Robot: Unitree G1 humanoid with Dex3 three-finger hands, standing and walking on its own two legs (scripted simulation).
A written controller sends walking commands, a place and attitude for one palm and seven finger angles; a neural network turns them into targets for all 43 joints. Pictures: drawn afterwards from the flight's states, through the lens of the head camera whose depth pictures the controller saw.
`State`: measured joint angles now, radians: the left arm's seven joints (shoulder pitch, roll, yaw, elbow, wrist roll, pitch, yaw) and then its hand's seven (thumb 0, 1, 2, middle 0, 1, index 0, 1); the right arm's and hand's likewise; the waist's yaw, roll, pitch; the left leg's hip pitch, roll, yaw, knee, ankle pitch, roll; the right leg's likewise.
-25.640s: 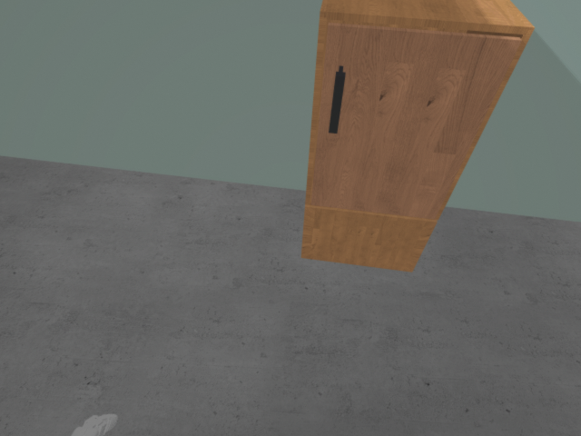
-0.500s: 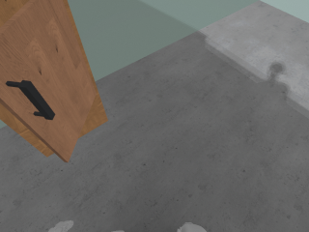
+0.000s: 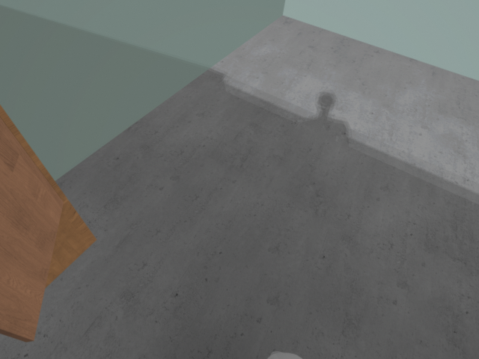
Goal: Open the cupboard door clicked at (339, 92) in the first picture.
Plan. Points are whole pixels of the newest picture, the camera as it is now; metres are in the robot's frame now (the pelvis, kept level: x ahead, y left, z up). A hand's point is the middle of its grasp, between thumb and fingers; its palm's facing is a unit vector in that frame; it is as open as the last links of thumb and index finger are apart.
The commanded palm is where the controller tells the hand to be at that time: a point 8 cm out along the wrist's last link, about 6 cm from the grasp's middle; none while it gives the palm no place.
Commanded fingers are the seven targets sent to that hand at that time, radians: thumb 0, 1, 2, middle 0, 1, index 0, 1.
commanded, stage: walk to a spot facing it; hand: left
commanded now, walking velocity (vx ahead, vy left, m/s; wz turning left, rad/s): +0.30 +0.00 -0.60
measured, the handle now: out of the picture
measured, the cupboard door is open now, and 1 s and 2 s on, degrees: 43 43 43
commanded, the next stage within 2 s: turn to face it in 1.42 s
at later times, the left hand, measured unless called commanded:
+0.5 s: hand (222, 265) +0.33 +0.05 -0.16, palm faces -0.30 -0.93 -0.22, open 7.4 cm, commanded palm none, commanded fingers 0.00 0.90 0.90 -0.20 -0.30 -0.20 -0.30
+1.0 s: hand (232, 231) +0.43 +0.03 -0.18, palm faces -0.31 -0.94 -0.15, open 7.4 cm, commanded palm none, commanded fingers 0.00 0.90 0.90 -0.20 -0.30 -0.20 -0.30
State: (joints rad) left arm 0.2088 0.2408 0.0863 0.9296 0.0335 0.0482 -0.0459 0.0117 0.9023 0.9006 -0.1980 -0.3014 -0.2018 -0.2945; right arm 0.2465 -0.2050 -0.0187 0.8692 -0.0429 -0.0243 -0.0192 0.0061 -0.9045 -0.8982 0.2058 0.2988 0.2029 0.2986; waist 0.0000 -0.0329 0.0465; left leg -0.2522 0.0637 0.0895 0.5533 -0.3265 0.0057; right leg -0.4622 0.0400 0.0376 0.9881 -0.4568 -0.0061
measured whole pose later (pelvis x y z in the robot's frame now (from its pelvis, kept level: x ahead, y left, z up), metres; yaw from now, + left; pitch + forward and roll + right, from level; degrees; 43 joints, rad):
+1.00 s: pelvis +0.41 -0.14 -0.01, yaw -24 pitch -1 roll +1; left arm 0.38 0.17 0.05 1.12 0.02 -0.03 -0.01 0.01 0.91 0.90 -0.20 -0.30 -0.20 -0.29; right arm 0.15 -0.15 -0.02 0.94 -0.04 -0.07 -0.01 0.00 -0.91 -0.90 0.21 0.30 0.20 0.30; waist 0.04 -0.05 0.07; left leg -0.32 0.03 0.15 0.59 -0.25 0.04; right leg -0.37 0.01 -0.01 1.26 -0.39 -0.04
